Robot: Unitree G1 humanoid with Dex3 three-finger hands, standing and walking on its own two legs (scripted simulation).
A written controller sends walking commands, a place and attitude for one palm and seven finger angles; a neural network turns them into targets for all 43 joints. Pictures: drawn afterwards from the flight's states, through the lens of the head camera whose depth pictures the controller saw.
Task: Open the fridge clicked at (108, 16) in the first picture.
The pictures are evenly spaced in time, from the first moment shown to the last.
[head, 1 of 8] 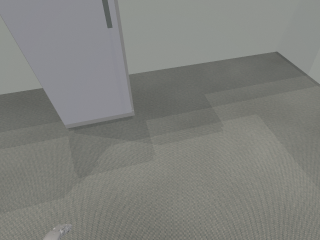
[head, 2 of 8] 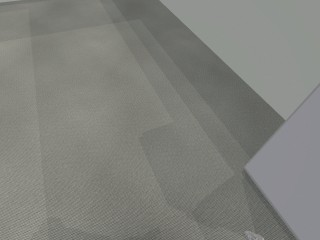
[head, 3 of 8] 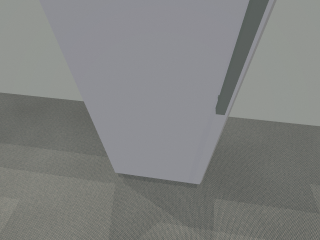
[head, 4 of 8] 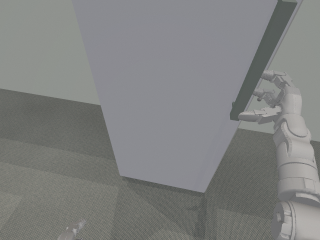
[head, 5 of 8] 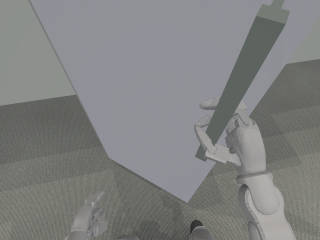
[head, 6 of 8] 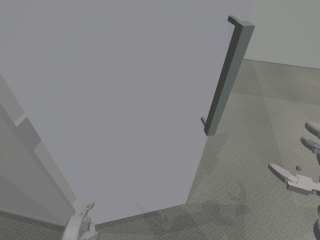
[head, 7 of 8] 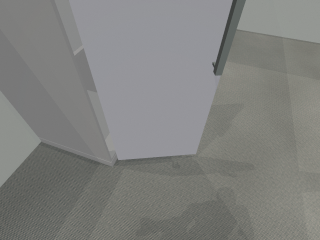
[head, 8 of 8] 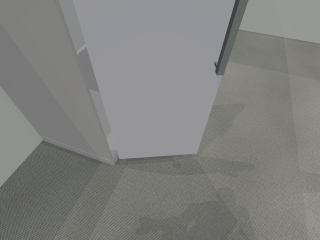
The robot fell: no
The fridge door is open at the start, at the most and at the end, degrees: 0 70 65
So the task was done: yes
